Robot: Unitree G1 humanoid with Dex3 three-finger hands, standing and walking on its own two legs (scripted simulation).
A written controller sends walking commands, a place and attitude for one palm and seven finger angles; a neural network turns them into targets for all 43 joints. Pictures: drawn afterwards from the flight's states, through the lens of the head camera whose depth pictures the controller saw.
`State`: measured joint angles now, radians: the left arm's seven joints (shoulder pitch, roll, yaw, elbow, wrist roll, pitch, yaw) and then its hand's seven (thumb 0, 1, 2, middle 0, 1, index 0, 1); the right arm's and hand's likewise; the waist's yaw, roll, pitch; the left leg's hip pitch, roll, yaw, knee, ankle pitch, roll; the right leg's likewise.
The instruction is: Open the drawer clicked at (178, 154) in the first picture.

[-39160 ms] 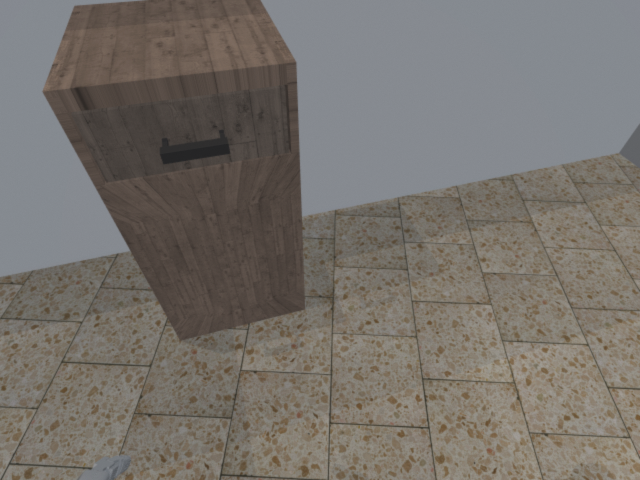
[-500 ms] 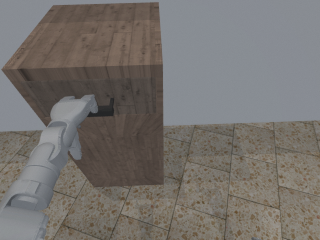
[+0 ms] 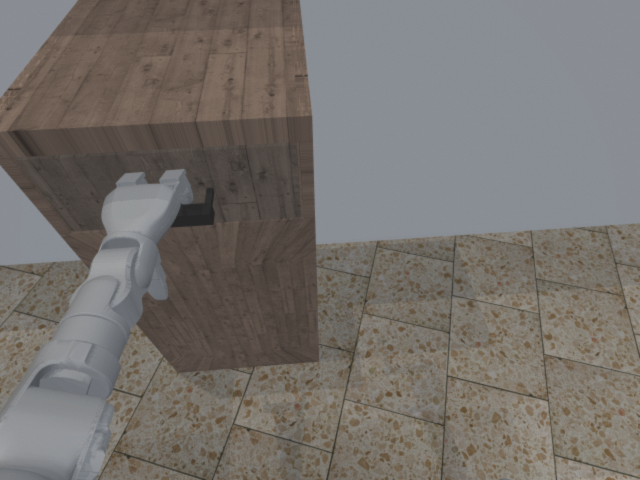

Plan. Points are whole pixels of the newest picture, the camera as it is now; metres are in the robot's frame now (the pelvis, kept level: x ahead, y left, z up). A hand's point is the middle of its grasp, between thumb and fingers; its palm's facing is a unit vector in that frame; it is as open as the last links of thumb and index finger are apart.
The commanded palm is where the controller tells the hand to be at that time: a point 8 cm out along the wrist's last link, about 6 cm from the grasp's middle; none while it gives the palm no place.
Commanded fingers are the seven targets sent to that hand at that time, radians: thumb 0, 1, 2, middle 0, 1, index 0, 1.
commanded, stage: lower the fingers behind the handle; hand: left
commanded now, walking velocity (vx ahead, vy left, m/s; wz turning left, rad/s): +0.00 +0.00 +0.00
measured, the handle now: (171, 206) +0.50 +0.25 +0.03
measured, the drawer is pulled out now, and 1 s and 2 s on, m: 0.00 0.00 0.00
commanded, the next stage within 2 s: lift the hand off the handle in 1.00 s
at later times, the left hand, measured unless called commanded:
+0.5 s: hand (159, 241) +0.42 +0.24 +0.05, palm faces +0.03 +0.00 -1.00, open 13.8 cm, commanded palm +0.39 +0.25 +0.07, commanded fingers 0.00 -0.50 0.30 -0.30 -1.20 -0.30 -1.20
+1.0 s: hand (159, 242) +0.42 +0.24 +0.05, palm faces +0.03 +0.01 -1.00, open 14.0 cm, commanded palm +0.39 +0.25 +0.07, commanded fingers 0.00 -0.50 0.30 -0.30 -1.20 -0.30 -1.20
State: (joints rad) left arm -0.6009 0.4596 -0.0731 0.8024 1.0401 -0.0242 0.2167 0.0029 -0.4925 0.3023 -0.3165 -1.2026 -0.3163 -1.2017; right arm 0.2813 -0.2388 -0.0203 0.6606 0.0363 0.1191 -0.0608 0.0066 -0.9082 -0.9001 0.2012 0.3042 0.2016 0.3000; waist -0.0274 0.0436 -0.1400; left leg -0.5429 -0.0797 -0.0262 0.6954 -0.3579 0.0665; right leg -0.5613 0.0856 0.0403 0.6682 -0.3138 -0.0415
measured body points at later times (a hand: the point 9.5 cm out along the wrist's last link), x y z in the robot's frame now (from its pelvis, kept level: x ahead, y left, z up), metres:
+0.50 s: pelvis +0.00 +0.00 +0.00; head +0.04 -0.01 +0.44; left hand +0.41 +0.24 +0.10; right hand +0.10 -0.27 -0.12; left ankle -0.02 +0.08 -0.72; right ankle +0.00 -0.10 -0.72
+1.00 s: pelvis -0.02 -0.01 -0.01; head +0.04 -0.01 +0.44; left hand +0.41 +0.24 +0.10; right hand +0.05 -0.27 -0.14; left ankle -0.02 +0.08 -0.72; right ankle +0.00 -0.10 -0.72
